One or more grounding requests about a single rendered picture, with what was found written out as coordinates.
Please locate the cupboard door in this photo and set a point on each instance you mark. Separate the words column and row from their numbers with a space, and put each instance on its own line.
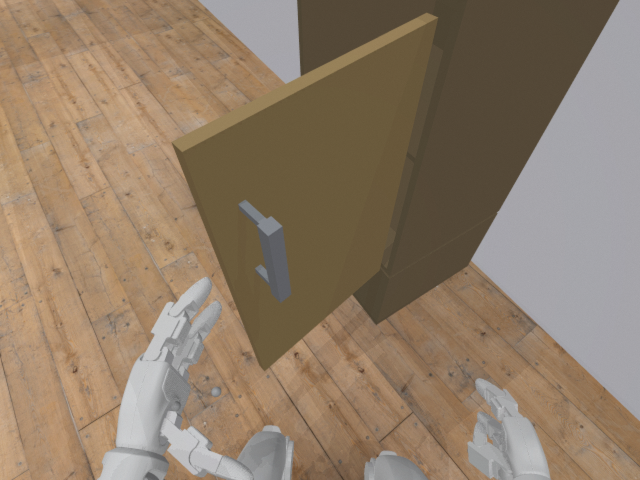
column 323, row 155

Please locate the left robot shin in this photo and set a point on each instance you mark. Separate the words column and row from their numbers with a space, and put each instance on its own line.
column 272, row 428

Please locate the handle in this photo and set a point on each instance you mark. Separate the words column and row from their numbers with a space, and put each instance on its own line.
column 271, row 236

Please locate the right robot thigh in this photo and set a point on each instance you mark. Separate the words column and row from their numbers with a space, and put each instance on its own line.
column 392, row 467

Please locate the right robot hand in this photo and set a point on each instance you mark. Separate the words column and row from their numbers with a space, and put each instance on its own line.
column 516, row 448

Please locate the left robot hand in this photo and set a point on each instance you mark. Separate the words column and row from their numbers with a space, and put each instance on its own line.
column 159, row 377

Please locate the left robot forearm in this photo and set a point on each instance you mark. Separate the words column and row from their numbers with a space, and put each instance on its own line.
column 133, row 464

